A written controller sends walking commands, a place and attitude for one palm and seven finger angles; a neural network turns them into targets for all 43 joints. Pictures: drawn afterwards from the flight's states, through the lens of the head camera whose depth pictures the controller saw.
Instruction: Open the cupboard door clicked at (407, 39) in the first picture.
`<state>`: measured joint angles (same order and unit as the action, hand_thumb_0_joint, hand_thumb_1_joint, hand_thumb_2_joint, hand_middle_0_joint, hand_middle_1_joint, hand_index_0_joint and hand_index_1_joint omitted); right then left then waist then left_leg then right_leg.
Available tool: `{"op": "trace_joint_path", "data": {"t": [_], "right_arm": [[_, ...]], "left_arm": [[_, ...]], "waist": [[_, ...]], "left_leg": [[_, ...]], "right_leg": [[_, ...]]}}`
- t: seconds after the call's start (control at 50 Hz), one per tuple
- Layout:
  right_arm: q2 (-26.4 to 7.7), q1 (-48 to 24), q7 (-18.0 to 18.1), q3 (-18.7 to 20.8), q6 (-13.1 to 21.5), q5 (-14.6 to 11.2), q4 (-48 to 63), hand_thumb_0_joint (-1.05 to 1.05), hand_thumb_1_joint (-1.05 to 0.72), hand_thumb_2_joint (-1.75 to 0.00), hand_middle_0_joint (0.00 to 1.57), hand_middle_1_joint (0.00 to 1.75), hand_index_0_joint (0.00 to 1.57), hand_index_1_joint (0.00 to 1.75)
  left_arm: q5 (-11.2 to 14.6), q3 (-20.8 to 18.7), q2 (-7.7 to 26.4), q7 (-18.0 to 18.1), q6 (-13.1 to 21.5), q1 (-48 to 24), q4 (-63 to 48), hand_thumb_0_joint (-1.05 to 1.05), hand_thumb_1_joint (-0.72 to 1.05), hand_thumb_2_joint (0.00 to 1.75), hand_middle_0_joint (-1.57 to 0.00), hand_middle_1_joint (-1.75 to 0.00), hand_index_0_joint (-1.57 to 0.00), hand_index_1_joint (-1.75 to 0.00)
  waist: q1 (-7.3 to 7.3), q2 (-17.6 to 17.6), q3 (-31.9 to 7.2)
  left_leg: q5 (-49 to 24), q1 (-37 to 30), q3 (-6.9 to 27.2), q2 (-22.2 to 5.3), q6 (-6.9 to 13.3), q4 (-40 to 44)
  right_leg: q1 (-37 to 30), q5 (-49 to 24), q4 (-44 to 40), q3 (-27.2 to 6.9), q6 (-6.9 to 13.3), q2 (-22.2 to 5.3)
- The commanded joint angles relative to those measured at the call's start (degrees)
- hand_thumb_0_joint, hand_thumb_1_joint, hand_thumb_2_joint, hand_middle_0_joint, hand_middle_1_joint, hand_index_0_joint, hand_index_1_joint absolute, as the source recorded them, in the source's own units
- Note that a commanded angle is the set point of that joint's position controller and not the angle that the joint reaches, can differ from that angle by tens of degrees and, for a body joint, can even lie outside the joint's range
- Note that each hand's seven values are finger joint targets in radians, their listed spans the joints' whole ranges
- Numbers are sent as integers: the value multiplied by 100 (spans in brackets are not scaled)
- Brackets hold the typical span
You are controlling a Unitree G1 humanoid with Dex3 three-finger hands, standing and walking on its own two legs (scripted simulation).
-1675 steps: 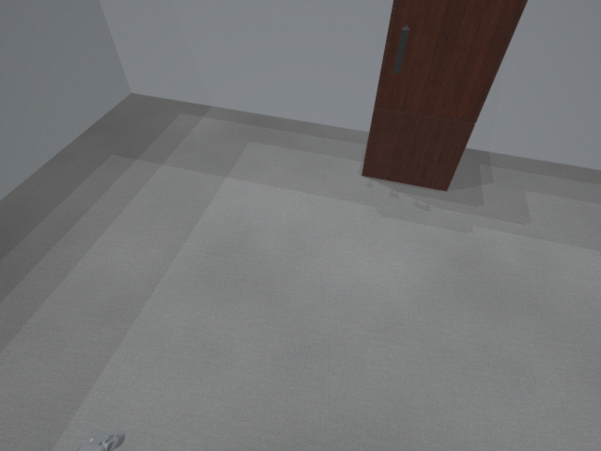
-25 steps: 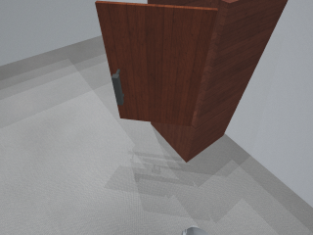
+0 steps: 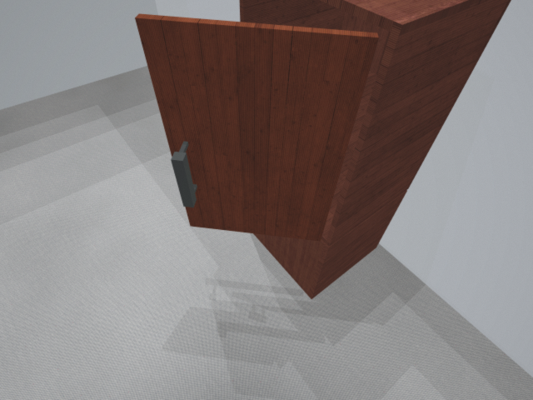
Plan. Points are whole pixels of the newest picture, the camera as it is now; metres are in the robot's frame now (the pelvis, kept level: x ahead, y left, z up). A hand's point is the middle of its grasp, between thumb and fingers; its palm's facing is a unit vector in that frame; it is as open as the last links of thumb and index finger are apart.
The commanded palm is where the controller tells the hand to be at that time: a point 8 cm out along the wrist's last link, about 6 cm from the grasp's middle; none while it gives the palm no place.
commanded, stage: come to a stop and stand still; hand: left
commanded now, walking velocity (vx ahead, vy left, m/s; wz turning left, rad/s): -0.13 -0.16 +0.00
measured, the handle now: (187, 174) +0.59 +0.23 -0.08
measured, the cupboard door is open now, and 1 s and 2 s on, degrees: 45 45 45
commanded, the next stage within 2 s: look again from close up in 0.84 s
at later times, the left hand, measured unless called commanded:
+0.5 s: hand out of the picture +0.00 +0.16 -0.17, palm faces +0.03 -0.97 -0.25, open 7.4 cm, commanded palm none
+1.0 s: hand out of the picture -0.06 +0.17 -0.17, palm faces -0.01 -0.98 -0.21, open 7.4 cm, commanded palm none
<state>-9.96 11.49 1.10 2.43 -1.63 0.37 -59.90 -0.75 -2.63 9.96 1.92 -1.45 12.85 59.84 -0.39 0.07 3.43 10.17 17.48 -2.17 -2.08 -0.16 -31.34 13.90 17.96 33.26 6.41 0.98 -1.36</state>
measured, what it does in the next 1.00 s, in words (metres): steps on the spot: right foot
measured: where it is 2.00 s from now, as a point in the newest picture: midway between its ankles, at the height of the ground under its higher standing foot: outside the picture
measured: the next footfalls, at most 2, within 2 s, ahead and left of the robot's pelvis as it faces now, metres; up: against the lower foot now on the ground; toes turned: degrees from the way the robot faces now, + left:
right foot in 0.28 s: -0.02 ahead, -0.13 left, +0.00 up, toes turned -3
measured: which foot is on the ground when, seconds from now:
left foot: down 0.00-1.00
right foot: down 0.00-0.00, up 0.02-0.26, down 0.28-1.00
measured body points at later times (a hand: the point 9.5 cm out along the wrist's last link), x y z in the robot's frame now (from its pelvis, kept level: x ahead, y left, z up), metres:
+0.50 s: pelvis -0.04 -0.03 -0.01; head -0.06 -0.03 +0.44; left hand +0.00 +0.21 -0.15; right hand +0.02 -0.26 -0.15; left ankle +0.01 +0.07 -0.73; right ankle -0.06 -0.13 -0.73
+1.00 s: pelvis -0.06 -0.02 +0.01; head -0.06 +0.00 +0.45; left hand -0.06 +0.22 -0.16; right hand -0.09 -0.26 -0.14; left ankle +0.01 +0.07 -0.73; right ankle -0.06 -0.13 -0.73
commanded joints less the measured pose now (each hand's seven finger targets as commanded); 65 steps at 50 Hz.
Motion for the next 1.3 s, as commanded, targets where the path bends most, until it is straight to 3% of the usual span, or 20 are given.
{"op": "trace_joint_path", "data": {"t": [0.0, 0.04, 0.12, 0.16, 0.22, 0.24, 0.26, 0.28, 0.3, 0.36, 0.4, 0.44, 0.48, 0.52, 0.58, 0.62, 0.68, 0.74, 1.0, 1.28], "right_arm": [[-1053, 418, 149, 137, 68, 135, 292, 0, -90, -90, 20, 30, 20, 30], [-964, 148, 221, 102, 74, 142, 369, 0, -90, -90, 20, 30, 20, 30], [-1128, 8, 225, 179, 61, 143, 512, 0, -90, -90, 20, 30, 20, 30], [-1204, 67, 205, 223, 54, 130, 494, 0, -90, -90, 20, 30, 20, 30], [-1054, 1, 144, 224, 35, 33, 499, 0, -90, -90, 20, 30, 20, 30], [-992, -383, 104, 232, 159, -93, 829, 0, -90, -90, 20, 30, 20, 30], [-526, -123, -46, 134, 132, -6, 1090, 0, -90, -90, 20, 30, 20, 30], [-364, -171, -104, 76, 125, 97, 1125, 0, -90, -90, 20, 30, 20, 30], [-368, -126, -96, 104, 128, 75, 1126, 0, -90, -90, 20, 30, 20, 30], [-351, -120, -55, 66, 159, 29, 1217, 0, -90, -90, 20, 30, 20, 30], [-359, 249, -46, 39, 182, 30, 1055, 0, -90, -90, 20, 30, 20, 30], [-652, 402, -27, 41, 230, 67, 942, 0, -90, -90, 20, 30, 20, 30], [-676, 230, -21, 8, 213, 97, 901, 0, -90, -90, 20, 30, 20, 30], [-701, 50, -31, -25, 174, 96, 919, 0, -90, -90, 20, 30, 20, 30], [-537, 369, -40, -45, 143, 113, 790, 0, -90, -90, 20, 30, 20, 30], [-499, 625, -53, -54, 138, 128, 682, 0, -90, -90, 20, 30, 20, 30], [-526, 808, -44, -80, 195, 119, 552, 0, -90, -90, 20, 30, 20, 30], [-699, 680, -28, -74, 251, 117, 519, 0, -90, -90, 20, 30, 20, 30], [-836, 704, 5, -79, 309, 66, 139, 0, -90, -90, 20, 30, 20, 30], [-905, 420, 10, -109, 414, 27, 3, 0, -90, -90, 20, 30, 20, 30]], "left_arm": [[45, -63, 385, 44, -38, 267, -433, 0, 90, 90, -20, -30, -20, -30], [4, -137, 561, 1, -137, 243, -347, 0, 90, 90, -20, -30, -20, -30], [10, -128, 513, -55, -127, 317, -426, 0, 90, 90, -20, -30, -20, -30], [4, -98, 454, -68, -103, 343, -461, 0, 90, 90, -20, -30, -20, -30], [-35, -96, 528, -57, -6, 811, -366, 0, 90, 90, -20, -30, -20, -30], [-99, 47, 500, 138, 129, 1047, -378, 0, 90, 90, -20, -30, -20, -30], [-146, -4, 934, 159, 199, 617, -750, 0, 90, 90, -20, -30, -20, -30], [-127, -49, 1039, 122, 316, 481, -802, 0, 90, 90, -20, -30, -20, -30], [-142, -90, 1096, 141, 355, 415, -861, 0, 90, 90, -20, -30, -20, -30], [-112, -66, 902, 184, 370, 486, -912, 0, 90, 90, -20, -30, -20, -30], [-91, -16, 894, 161, 319, 336, -996, 0, 90, 90, -20, -30, -20, -30], [-37, 35, 710, 146, 230, 480, -1011, 0, 90, 90, -20, -30, -20, -30], [-57, 57, 621, 137, 175, 642, -913, 0, 90, 90, -20, -30, -20, -30], [-67, 79, 730, 78, 172, 768, -820, 0, 90, 90, -20, -30, -20, -30], [-70, 93, 808, 45, 223, 689, -799, 0, 90, 90, -20, -30, -20, -30], [-53, 68, 851, 31, 211, 561, -836, 0, 90, 90, -20, -30, -20, -30], [-40, 70, 893, 18, 233, 455, -834, 0, 90, 90, -20, -30, -20, -30], [-32, 62, 881, -9, 243, 618, -719, 0, 90, 90, -20, -30, -20, -30], [-46, 128, 820, -35, 272, 886, -220, 0, 90, 90, -20, -30, -20, -30], [-47, 174, 882, -25, 343, 754, 22, 0, 90, 90, -20, -30, -20, -30]], "waist": [[13, -793, -131], [7, -1469, -201], [39, -786, -735], [89, -821, -884], [-91, -331, -887], [-288, 335, -654], [63, 1003, -394], [-10, 353, -750], [82, 217, -906], [59, 1204, -649], [223, 791, -428], [151, -110, -143], [2, -747, 274], [-70, -564, 598], [82, 255, 499], [184, 404, 246], [224, 144, 53], [89, -172, 85], [-10, -161, 93], [35, -50, -197]], "left_leg": [[-2158, 118, 1531, -1778, 1127, 1391], [-2208, -31, 1492, -1672, 1152, 1391], [-2248, -729, 1231, -1609, 1153, 1088], [-1958, -831, 1220, -1571, 1088, 1075], [-933, -373, 793, -952, 582, 478], [-887, -620, -43, -625, 111, -414], [946, 534, -165, 22, 7, -1113], [1311, 665, -52, 45, -15, -1338], [1226, 688, 9, 72, 0, -1372], [1062, 615, -35, 93, 103, -1029], [194, -298, -50, 103, 143, -79], [-665, -614, 597, -520, 407, 342], [691, 272, 1031, -718, 617, 950], [1925, 813, 995, -511, 494, 1164], [1425, 292, 450, -185, 288, 600], [1190, -129, 301, -90, 232, 293], [1086, -266, 377, -172, 251, 497], [1506, 202, 715, -342, 327, 938], [1729, 331, 1005, -499, 371, 1437], [108, -481, 768, -513, 385, 1197]], "right_leg": [[305, 1597, 1523, -442, -30, 30], [647, 1504, 2290, -745, -48, -1], [721, 1311, 1885, -663, -112, 43], [463, 1134, 1169, -530, -113, 38], [-568, -441, -1045, -615, -92, 10], [70, -1573, -1667, -1072, -164, -399], [-58, -2305, -1341, -2008, 138, -1074], [-453, -3195, -956, -1978, 574, -1437], [-755, -3473, -742, -1658, 740, -1242], [-669, -3953, -474, -1476, 810, -1069], [63, -2866, -330, -1191, 558, -823], [727, -780, -309, -915, 194, -272], [414, 498, -549, -761, 133, -84], [318, 823, -832, -968, 185, -94], [847, 1674, -1516, -1461, 364, -427], [1196, 2029, -1719, -1596, 414, -574], [1068, 1641, -1552, -1369, 372, -462], [627, 1305, -1323, -1233, 304, -306], [214, 752, -1224, -1087, 257, -267], [78, -410, -1189, -1074, 188, -386]]}}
